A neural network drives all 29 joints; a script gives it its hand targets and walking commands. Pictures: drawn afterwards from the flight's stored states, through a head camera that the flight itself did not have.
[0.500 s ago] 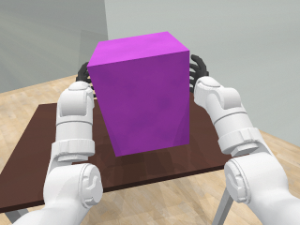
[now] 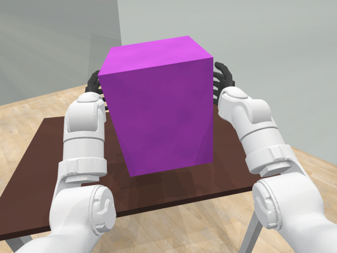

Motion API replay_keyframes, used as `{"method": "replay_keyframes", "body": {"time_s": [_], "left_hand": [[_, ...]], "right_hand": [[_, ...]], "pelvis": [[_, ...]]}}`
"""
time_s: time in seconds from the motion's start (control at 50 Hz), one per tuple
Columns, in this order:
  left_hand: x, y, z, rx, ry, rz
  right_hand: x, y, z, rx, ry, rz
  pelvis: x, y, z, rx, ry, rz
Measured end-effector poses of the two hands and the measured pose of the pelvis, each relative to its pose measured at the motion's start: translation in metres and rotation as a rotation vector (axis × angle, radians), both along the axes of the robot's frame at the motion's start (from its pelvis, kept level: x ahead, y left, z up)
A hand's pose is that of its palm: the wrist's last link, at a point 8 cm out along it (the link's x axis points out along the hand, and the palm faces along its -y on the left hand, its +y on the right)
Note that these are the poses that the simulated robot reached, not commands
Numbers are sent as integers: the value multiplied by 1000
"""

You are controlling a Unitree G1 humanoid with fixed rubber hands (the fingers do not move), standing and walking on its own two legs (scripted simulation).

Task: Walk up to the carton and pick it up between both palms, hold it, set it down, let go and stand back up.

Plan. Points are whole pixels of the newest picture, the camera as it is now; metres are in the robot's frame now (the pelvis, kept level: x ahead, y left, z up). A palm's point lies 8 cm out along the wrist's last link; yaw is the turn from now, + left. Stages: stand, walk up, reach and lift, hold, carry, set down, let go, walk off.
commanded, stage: hold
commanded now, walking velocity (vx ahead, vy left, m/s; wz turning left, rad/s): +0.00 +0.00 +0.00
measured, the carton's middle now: (160, 103) +0.40 +0.01 +0.25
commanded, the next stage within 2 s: none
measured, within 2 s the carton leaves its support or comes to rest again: neither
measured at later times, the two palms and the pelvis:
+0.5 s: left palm (94, 100) +0.37 +0.16 +0.28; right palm (225, 93) +0.36 -0.13 +0.29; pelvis +0.00 +0.00 +0.00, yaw +0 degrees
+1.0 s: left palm (93, 100) +0.37 +0.16 +0.28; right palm (224, 93) +0.36 -0.13 +0.29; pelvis +0.00 +0.00 +0.00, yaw +0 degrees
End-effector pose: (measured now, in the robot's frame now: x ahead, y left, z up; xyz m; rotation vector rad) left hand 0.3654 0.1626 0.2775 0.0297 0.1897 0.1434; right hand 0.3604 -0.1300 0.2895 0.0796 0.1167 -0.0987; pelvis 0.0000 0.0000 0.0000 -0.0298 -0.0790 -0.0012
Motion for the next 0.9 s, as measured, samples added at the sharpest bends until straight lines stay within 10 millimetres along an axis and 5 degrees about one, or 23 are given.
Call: {"method": "replay_keyframes", "body": {"time_s": [0.9], "left_hand": [[1, 0, 1, -2, 4, 1]], "right_hand": [[1, 0, 1, -5, 9, 1]], "pelvis": [[0, -1, 0, 0, 5, 2]]}}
